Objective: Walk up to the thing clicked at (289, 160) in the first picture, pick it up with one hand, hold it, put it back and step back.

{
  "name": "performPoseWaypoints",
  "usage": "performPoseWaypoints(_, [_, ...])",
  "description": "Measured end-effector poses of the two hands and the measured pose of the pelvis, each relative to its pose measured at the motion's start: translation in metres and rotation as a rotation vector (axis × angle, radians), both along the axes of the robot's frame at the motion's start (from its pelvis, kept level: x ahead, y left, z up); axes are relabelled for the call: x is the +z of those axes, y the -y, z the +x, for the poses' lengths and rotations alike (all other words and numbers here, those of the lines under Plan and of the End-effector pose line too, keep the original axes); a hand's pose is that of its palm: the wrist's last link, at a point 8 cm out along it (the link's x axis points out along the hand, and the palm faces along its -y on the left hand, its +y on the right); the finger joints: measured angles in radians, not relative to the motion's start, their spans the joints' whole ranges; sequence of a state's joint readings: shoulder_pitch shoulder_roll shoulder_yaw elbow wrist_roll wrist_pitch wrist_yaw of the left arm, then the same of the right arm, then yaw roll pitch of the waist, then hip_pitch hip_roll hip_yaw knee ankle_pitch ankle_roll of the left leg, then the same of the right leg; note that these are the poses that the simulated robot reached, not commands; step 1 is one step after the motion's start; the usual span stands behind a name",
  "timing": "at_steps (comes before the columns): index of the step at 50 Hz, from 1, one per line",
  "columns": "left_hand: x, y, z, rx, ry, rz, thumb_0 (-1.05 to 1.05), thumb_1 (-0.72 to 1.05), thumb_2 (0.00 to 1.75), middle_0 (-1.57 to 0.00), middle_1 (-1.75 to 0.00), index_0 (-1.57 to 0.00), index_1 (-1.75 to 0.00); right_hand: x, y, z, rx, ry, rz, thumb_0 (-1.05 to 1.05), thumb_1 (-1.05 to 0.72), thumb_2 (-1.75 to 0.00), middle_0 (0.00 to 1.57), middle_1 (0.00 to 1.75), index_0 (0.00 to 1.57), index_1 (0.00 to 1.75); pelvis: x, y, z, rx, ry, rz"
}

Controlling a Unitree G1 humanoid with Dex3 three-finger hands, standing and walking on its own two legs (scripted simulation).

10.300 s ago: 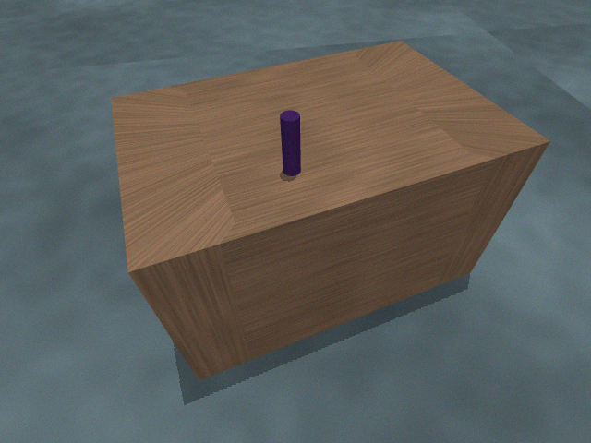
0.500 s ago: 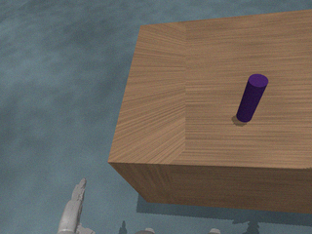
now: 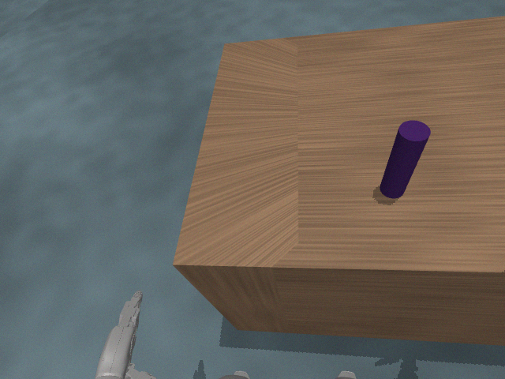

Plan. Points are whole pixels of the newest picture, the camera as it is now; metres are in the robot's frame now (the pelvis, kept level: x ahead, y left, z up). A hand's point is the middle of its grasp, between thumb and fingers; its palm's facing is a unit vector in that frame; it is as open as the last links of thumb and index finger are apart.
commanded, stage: approach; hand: right
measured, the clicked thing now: (401, 163) +0.50 -0.18 +0.01
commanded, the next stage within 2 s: close in in 0.20 s
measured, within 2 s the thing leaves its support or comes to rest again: neither
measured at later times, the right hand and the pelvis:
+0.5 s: hand (438, 178) +0.47 -0.24 +0.00, palm faces +0.06 +1.00 +0.07, open 17.6 cm; pelvis -0.02 +0.00 -0.04, yaw +2 degrees
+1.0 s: hand (407, 176) +0.47 -0.19 +0.00, palm faces +0.09 +0.99 +0.05, open 17.4 cm; pelvis -0.02 +0.00 -0.04, yaw +2 degrees
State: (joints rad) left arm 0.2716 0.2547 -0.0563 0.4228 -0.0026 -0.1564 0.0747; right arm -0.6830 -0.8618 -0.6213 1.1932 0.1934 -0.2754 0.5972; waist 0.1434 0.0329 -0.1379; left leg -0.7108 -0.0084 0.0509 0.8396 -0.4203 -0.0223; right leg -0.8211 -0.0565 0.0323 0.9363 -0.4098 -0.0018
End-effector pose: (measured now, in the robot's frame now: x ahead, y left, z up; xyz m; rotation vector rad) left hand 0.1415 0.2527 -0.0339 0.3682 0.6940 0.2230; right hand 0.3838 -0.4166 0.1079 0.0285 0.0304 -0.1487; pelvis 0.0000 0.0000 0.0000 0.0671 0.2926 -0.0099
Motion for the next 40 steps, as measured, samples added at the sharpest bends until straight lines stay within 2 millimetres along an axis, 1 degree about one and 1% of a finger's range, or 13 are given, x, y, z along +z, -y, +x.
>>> performPoseWaypoints(4, [-0.005, 0.001, -0.001, -0.011, -0.005, -0.001, -0.01, -0.53, 0.05, -0.06, -0.04, -0.05, -0.05, -0.009, -0.008, 0.003, 0.018, -0.022, 0.002, -0.02, 0.57, -0.03, 0.06, 0.04, 0.05, 0.04, -0.003, 0.0, -0.003, -0.003, -0.012, 0.001])
performPoseWaypoints(7, [-0.004, 0.0, 0.0, -0.02, 0.011, 0.005, -0.01, -0.53, 0.05, -0.06, -0.05, -0.05, -0.05, -0.023, -0.02, 0.009, 0.041, -0.04, 0.012, -0.02, 0.57, -0.03, 0.06, 0.04, 0.05, 0.04, -0.007, 0.0, -0.005, -0.004, -0.022, 0.002])
performPoseWaypoints(14, [0.003, 0.001, 0.0, -0.044, 0.067, 0.035, -0.01, -0.52, 0.04, -0.06, -0.05, -0.06, -0.05, -0.07, -0.065, 0.031, 0.094, -0.056, 0.048, -0.02, 0.56, -0.03, 0.06, 0.04, 0.05, 0.04, -0.02, -0.001, -0.012, 0.004, -0.057, 0.004])
performPoseWaypoints(18, [0.006, -0.004, -0.01, -0.022, 0.08, 0.067, -0.01, -0.52, 0.04, -0.06, -0.05, -0.06, -0.05, -0.095, -0.09, 0.045, 0.105, -0.048, 0.048, -0.02, 0.55, -0.04, 0.06, 0.04, 0.05, 0.04, -0.029, -0.001, -0.016, 0.015, -0.08, 0.007])
performPoseWaypoints(23, [0.008, -0.012, -0.025, 0.02, 0.067, 0.103, -0.01, -0.52, 0.04, -0.06, -0.05, -0.06, -0.05, -0.114, -0.115, 0.061, 0.095, -0.03, 0.057, -0.02, 0.56, -0.03, 0.06, 0.04, 0.05, 0.04, -0.037, 0.0, -0.019, 0.029, -0.1, 0.012])
performPoseWaypoints(25, [0.007, -0.013, -0.029, 0.033, 0.055, 0.104, -0.01, -0.52, 0.04, -0.06, -0.05, -0.06, -0.05, -0.116, -0.123, 0.065, 0.09, -0.022, 0.051, -0.02, 0.56, -0.03, 0.06, 0.04, 0.05, 0.04, -0.039, 0.0, -0.019, 0.036, -0.106, 0.013])
performPoseWaypoints(29, [0.005, -0.012, -0.033, 0.057, 0.055, 0.086, -0.01, -0.52, 0.04, -0.06, -0.05, -0.06, -0.05, -0.111, -0.136, 0.069, 0.081, -0.008, 0.041, -0.02, 0.55, -0.03, 0.06, 0.04, 0.05, 0.04, -0.04, 0.0, -0.018, 0.037, -0.101, 0.016])
performPoseWaypoints(34, [0.004, -0.004, -0.025, 0.046, 0.09, 0.043, -0.01, -0.53, 0.04, -0.06, -0.05, -0.06, -0.05, -0.102, -0.146, 0.068, 0.077, -0.007, 0.026, -0.02, 0.54, -0.04, 0.06, 0.04, 0.05, 0.04, -0.04, 0.0, -0.017, 0.036, -0.095, 0.015])
performPoseWaypoints(40, [0.003, 0.001, -0.021, 0.026, 0.109, 0.008, -0.01, -0.52, 0.04, -0.06, -0.05, -0.06, -0.05, -0.104, -0.156, 0.061, 0.072, -0.02, 0.021, -0.02, 0.53, -0.04, 0.06, 0.04, 0.05, 0.04, -0.041, 0.0, -0.018, 0.031, -0.089, 0.009])
